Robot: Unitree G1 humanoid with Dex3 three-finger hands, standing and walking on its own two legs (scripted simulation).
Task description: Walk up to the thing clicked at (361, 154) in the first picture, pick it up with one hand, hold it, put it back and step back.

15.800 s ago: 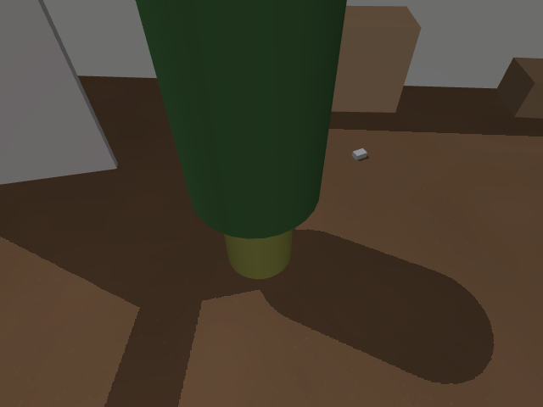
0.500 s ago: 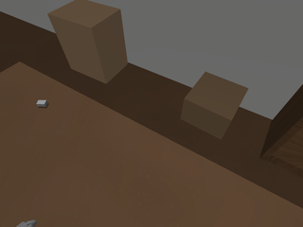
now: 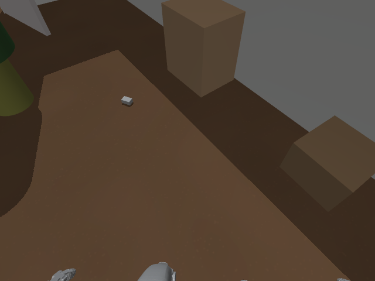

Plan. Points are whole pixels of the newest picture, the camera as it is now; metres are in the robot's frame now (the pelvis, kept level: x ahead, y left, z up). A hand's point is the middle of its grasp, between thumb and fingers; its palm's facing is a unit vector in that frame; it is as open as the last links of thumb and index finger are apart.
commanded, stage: walk up
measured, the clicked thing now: (127, 100) +1.39 +0.58 -0.74
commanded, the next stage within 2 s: stand in 1.18 s
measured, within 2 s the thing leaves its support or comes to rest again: neither
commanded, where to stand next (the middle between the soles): +0.09 -0.02 m, yaw +14 degrees
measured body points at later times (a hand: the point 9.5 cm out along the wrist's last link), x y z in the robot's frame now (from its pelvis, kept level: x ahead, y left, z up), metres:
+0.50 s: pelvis +0.01 +0.00 -0.01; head +0.04 +0.01 +0.44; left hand +0.00 +0.32 -0.13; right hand +0.20 -0.29 -0.11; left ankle +0.02 +0.12 -0.71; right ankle +0.06 -0.15 -0.72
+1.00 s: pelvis +0.02 -0.01 +0.02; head +0.03 +0.01 +0.46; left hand +0.00 +0.31 -0.12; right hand +0.20 -0.27 -0.11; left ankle +0.02 +0.12 -0.72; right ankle +0.06 -0.14 -0.72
